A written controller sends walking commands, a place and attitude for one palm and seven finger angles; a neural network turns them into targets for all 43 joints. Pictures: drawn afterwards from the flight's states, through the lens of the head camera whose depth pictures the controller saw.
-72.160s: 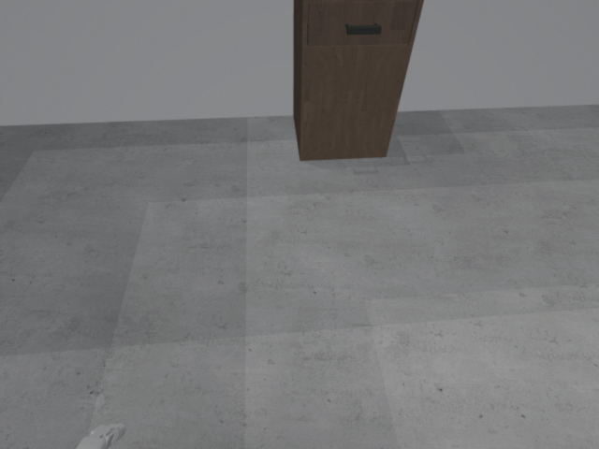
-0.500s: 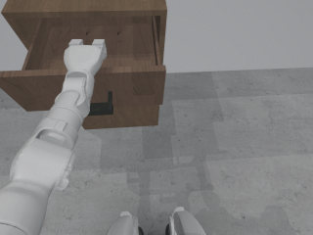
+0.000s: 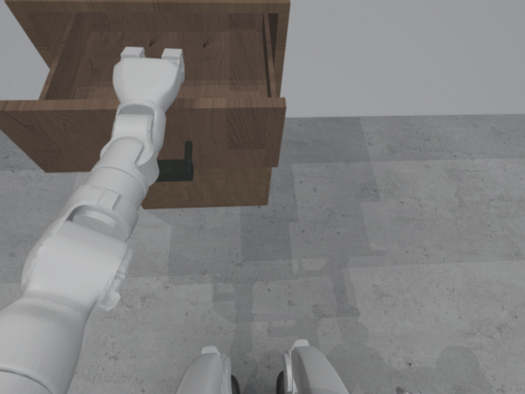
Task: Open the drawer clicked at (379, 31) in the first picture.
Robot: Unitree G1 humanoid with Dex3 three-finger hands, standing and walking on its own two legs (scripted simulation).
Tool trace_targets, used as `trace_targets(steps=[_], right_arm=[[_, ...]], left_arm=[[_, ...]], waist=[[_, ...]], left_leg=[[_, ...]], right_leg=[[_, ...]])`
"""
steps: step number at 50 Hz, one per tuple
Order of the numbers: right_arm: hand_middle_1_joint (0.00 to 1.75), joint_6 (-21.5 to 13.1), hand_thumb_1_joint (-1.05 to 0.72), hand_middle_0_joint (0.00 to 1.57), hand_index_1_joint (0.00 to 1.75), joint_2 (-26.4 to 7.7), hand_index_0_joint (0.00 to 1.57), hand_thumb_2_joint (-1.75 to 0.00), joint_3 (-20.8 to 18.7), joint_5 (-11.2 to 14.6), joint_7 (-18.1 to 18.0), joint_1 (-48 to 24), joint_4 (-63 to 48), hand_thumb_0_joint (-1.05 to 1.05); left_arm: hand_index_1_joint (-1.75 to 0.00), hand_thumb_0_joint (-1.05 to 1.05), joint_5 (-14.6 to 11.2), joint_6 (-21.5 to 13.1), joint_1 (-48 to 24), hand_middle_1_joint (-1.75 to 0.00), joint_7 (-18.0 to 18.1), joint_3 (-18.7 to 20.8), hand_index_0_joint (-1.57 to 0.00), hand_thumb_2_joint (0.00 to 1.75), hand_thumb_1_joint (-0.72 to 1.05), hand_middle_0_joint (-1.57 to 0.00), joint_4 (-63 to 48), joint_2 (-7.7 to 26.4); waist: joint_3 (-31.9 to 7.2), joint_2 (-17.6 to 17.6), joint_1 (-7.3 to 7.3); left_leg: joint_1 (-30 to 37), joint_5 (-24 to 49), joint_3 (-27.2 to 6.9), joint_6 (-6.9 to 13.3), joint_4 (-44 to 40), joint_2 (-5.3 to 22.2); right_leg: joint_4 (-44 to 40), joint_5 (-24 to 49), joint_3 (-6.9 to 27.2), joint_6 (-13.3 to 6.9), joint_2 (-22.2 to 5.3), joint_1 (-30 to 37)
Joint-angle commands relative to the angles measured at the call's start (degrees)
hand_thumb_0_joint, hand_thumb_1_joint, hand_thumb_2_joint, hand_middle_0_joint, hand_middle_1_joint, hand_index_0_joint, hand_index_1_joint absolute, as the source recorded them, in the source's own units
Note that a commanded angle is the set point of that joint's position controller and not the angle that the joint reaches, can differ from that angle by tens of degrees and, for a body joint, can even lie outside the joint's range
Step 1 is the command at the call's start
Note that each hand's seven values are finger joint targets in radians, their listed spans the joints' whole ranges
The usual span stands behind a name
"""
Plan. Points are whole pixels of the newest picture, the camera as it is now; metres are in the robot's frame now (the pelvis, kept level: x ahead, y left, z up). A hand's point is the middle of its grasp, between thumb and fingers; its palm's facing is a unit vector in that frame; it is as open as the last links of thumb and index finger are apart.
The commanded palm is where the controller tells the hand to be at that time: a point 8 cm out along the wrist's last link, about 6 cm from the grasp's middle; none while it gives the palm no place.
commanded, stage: lower the fingers behind the handle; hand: left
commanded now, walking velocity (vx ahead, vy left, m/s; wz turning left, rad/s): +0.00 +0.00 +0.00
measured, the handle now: (150, 159) +0.48 +0.15 +0.02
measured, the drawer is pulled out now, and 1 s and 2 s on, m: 0.22 0.22 0.22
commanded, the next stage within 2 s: lift the hand off the handle in 1.00 s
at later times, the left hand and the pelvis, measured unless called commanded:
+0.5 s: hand (156, 109) +0.54 +0.13 +0.07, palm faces +0.00 +0.07 -1.00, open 14.8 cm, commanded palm +0.51 +0.12 -0.04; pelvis -0.01 -0.01 -0.02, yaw +1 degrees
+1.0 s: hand (156, 109) +0.54 +0.13 +0.07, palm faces +0.00 +0.07 -1.00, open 14.9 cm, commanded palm +0.51 +0.13 -0.04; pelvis -0.01 -0.02 -0.03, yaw +1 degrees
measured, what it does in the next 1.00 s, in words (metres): stands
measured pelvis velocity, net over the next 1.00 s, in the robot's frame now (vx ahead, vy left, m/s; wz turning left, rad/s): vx -0.01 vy -0.02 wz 0.03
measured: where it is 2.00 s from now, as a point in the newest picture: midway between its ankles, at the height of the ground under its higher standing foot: outside the picture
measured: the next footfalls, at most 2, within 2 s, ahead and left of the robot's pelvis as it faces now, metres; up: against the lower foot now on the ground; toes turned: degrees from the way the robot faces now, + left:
none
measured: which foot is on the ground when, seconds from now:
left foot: down 0.00-1.00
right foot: down 0.00-1.00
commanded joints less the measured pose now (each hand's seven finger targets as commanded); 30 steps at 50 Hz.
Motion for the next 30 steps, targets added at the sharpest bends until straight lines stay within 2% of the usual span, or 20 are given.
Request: trace_targets(steps=[1, 2, 4, 5, 6, 8, 10, 12, 13, 15, 17, 21, 23, 24, 26, 28, 29, 30], right_arm=[[0.30, -0.4, -0.90, 0.20, 0.30, -9.4, 0.20, -0.90, -3.1, -0.1, -0.5, 5.6, -3.4, 0.00], [0.30, -0.3, -0.90, 0.20, 0.30, -9.3, 0.20, -0.90, -3.2, -0.2, -0.4, 5.4, -3.4, 0.00], [0.30, -0.2, -0.90, 0.20, 0.30, -9.5, 0.20, -0.90, -2.9, -0.2, -0.7, 5.0, -3.7, 0.00], [0.30, -0.3, -0.90, 0.20, 0.30, -9.3, 0.20, -0.90, -2.9, -0.1, -0.7, 4.7, -3.9, 0.00], [0.30, -0.2, -0.90, 0.20, 0.30, -9.4, 0.20, -0.90, -2.8, 0.0, -0.9, 4.5, -4.1, 0.00], [0.30, -0.2, -0.90, 0.20, 0.30, -9.2, 0.20, -0.90, -2.7, 0.2, -0.8, 4.2, -4.1, 0.00], [0.30, -0.1, -0.90, 0.20, 0.30, -9.3, 0.20, -0.90, -2.5, 0.4, -1.0, 3.7, -4.3, 0.00], [0.30, -0.1, -0.90, 0.20, 0.30, -9.4, 0.20, -0.90, -2.6, 0.6, -1.1, 3.7, -3.8, 0.00], [0.30, -0.1, -0.90, 0.20, 0.30, -9.5, 0.20, -0.90, -2.3, 0.6, -1.2, 3.7, -4.1, 0.00], [0.30, -0.1, -0.90, 0.20, 0.30, -9.6, 0.20, -0.90, -2.1, 0.9, -1.5, 3.1, -4.1, 0.00], [0.30, -0.3, -0.90, 0.20, 0.30, -9.5, 0.20, -0.90, -2.3, 1.0, -1.4, 3.1, -3.6, 0.00], [0.30, -0.4, -0.90, 0.20, 0.30, -9.5, 0.20, -0.90, -1.9, 1.1, -1.8, 2.6, -4.0, 0.00], [0.30, -0.5, -0.90, 0.20, 0.30, -9.7, 0.20, -0.90, -1.7, 1.3, -2.1, 2.6, -4.0, 0.00], [0.30, -0.6, -0.90, 0.20, 0.30, -9.6, 0.20, -0.90, -1.7, 1.3, -2.1, 2.6, -3.8, 0.00], [0.30, -0.5, -0.90, 0.20, 0.30, -9.5, 0.20, -0.90, -1.6, 1.3, -2.1, 2.5, -3.9, 0.00], [0.30, -0.5, -0.90, 0.20, 0.30, -9.4, 0.20, -0.90, -1.6, 1.4, -2.1, 2.5, -4.0, 0.00], [0.30, -0.4, -0.90, 0.20, 0.30, -9.5, 0.20, -0.90, -1.5, 1.5, -2.3, 2.4, -4.2, 0.00], [0.30, -0.4, -0.90, 0.20, 0.30, -9.4, 0.20, -0.90, -1.4, 1.6, -2.4, 2.0, -4.2, 0.00]], left_arm=[[-1.20, 0.00, -2.3, -1.1, -3.8, -1.20, 0.0, -0.2, -0.30, 0.30, -0.50, -0.30, 0.6, -5.9], [-1.20, 0.00, -2.7, -1.2, -3.9, -1.20, -0.4, -0.5, -0.30, 0.30, -0.50, -0.30, 0.4, -6.5], [-1.20, 0.00, -3.3, -1.5, -3.1, -1.20, -1.0, 0.2, -0.30, 0.30, -0.50, -0.30, 0.2, -5.5], [-1.20, 0.00, -3.9, -1.6, -3.0, -1.20, -1.4, -0.4, -0.30, 0.30, -0.50, -0.30, -0.3, -6.4], [-1.20, 0.00, -4.0, -1.8, -2.0, -1.20, -1.7, 0.2, -0.30, 0.30, -0.50, -0.30, -0.5, -5.4], [-1.20, 0.00, -4.0, -2.0, -2.9, -1.20, -2.1, -1.0, -0.30, 0.30, -0.50, -0.30, -1.2, -6.8], [-1.20, 0.00, -3.9, -2.0, -2.3, -1.20, -2.3, -0.6, -0.30, 0.30, -0.50, -0.30, -1.4, -5.6], [-1.20, 0.00, -3.7, -1.9, -4.1, -1.20, -2.4, -0.4, -0.30, 0.30, -0.50, -0.30, -1.4, -4.8], [-1.20, 0.00, -3.9, -1.9, -3.4, -1.20, -2.4, 0.1, -0.30, 0.30, -0.50, -0.30, -1.6, -3.9], [-1.20, 0.00, -3.7, -1.8, -3.9, -1.20, -2.6, 0.4, -0.30, 0.30, -0.50, -0.30, -1.4, -2.7], [-1.20, 0.00, -3.8, -1.8, -5.5, -1.20, -2.8, -0.3, -0.30, 0.30, -0.50, -0.30, -1.8, -3.9], [-1.20, 0.00, -3.9, -1.8, -4.7, -1.20, -3.4, -0.2, -0.30, 0.30, -0.50, -0.30, -2.1, -2.7], [-1.20, 0.00, -3.8, -1.9, -5.3, -1.20, -3.6, 0.6, -0.30, 0.30, -0.50, -0.30, -2.0, -1.1], [-1.20, 0.00, -3.9, -1.8, -6.2, -1.20, -3.8, 0.1, -0.30, 0.30, -0.50, -0.30, -2.3, -1.7], [-1.20, 0.00, -3.8, -2.0, -4.9, -1.20, -4.1, 0.1, -0.30, 0.30, -0.50, -0.30, -2.5, -1.7], [-1.20, 0.00, -4.1, -2.2, -4.3, -1.20, -4.5, -0.3, -0.30, 0.30, -0.50, -0.30, -2.9, -2.3], [-1.20, 0.00, -4.1, -2.3, -3.8, -1.20, -4.7, 0.4, -0.30, 0.30, -0.50, -0.30, -3.1, -0.9], [-1.20, 0.00, -4.3, -2.2, -4.3, -1.20, -4.8, 0.0, -0.30, 0.30, -0.50, -0.30, -3.3, -1.2]], waist=[[-14.6, -5.4, -5.57], [-14.5, -4.6, -5.68], [-14.9, -5.2, -5.51], [-15.1, -5.6, -5.58], [-15.4, -6.3, -5.33], [-15.3, -5.4, -5.74], [-14.9, -6.6, -5.34], [-14.3, -6.5, -5.96], [-14.7, -6.5, -5.50], [-14.4, -7.0, -5.51], [-14.2, -6.3, -6.15], [-15.0, -7.0, -5.83], [-15.3, -7.6, -6.19], [-15.3, -6.7, -6.45], [-15.9, -5.8, -5.90], [-16.0, -6.5, -6.05], [-16.2, -7.9, -5.79], [-15.7, -7.4, -6.01]], left_leg=[[15.8, 15.9, -4.6, -0.4, -6.1, 0.5], [16.1, 16.5, -4.7, -0.5, -6.0, 0.6], [15.2, 16.0, -4.6, -0.4, -5.5, 0.5], [14.7, 15.4, -4.4, -0.3, -5.2, 0.4], [14.1, 14.9, -4.2, -0.3, -5.0, 0.3], [14.2, 14.4, -4.4, -0.3, -4.8, 0.2], [12.7, 13.4, -4.1, -0.2, -4.6, 0.0], [11.9, 12.5, -4.1, -0.2, -4.1, 0.0], [11.1, 12.2, -3.8, -0.2, -3.9, -0.2], [10.1, 11.1, -3.8, -0.2, -3.8, -0.4], [10.2, 10.7, -3.9, -0.1, -3.4, -0.3], [8.3, 10.3, -3.5, 0.0, -2.4, -0.7], [7.2, 9.7, -3.1, 0.0, -1.8, -0.8], [7.2, 10.0, -3.2, 0.0, -1.6, -0.8], [7.3, 10.7, -3.2, -0.1, -1.3, -0.9], [7.2, 11.2, -3.1, 0.0, -0.9, -0.9], [6.2, 10.5, -2.8, 0.0, -0.7, -1.1], [5.6, 9.9, -2.6, 0.0, -0.7, -1.2]], right_leg=[[-7.0, 11.2, -0.1, -0.6, 2.2, 4.9], [-6.7, 11.6, -0.2, -0.6, 2.2, 4.1], [-6.2, 11.5, -0.2, -0.5, 2.0, 4.5], [-6.4, 11.3, 0.1, -0.4, 1.9, 4.7], [-6.3, 11.1, 0.3, -0.3, 1.9, 5.3], [-6.1, 10.5, 0.2, -0.3, 1.9, 4.0], [-6.2, 9.9, 0.5, -0.3, 1.8, 4.8], [-5.9, 9.1, 0.6, -0.3, 1.7, 3.8], [-5.9, 8.9, 0.7, -0.3, 1.6, 4.4], [-5.8, 7.5, 0.8, -0.3, 1.6, 4.1], [-5.6, 6.9, 0.8, -0.4, 1.5, 2.8], [-5.3, 6.9, 1.4, -0.3, 1.3, 3.9], [-5.2, 6.4, 1.9, -0.2, 1.2, 4.1], [-4.9, 6.7, 1.8, -0.2, 1.2, 3.5], [-4.2, 7.6, 1.7, -0.4, 1.2, 3.6], [-4.2, 8.5, 2.0, -0.3, 1.2, 3.5], [-4.4, 8.0, 2.3, -0.2, 1.0, 4.7], [-4.9, 7.5, 2.7, -0.1, 0.9, 4.8]])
